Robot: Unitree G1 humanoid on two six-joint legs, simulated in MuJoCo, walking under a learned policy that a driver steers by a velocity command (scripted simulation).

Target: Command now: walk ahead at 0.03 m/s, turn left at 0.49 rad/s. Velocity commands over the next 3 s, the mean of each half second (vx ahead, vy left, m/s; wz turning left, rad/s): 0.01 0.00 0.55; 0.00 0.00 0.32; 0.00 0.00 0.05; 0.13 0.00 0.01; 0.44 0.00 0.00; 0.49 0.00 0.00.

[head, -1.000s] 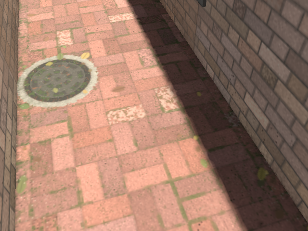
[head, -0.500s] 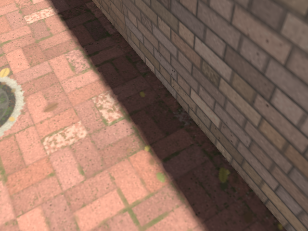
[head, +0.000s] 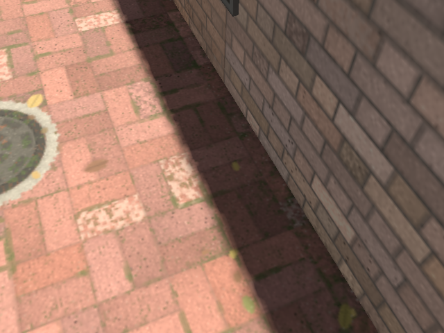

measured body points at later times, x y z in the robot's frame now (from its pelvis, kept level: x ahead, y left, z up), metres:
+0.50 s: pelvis +0.02 -0.03 +0.01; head +0.06 -0.04 +0.45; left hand +0.03 +0.28 -0.09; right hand +0.27 -0.25 -0.09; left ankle -0.01 +0.10 -0.67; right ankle +0.07 -0.16 -0.74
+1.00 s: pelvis +0.00 +0.01 +0.00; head +0.01 +0.03 +0.45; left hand -0.02 +0.31 -0.11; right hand +0.27 -0.12 -0.09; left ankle -0.03 +0.10 -0.74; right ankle +0.07 -0.12 -0.73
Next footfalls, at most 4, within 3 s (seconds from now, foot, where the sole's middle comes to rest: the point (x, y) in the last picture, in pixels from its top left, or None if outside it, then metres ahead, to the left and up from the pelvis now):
0.24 right None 0.11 -0.15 -0.77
0.62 left None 0.01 0.12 -0.77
1.02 right None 0.10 -0.10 -0.77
2.42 left None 0.34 0.29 -0.77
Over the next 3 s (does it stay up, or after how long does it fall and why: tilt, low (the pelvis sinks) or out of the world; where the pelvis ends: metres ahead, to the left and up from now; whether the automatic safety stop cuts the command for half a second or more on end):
stays up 0.55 0.24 -0.02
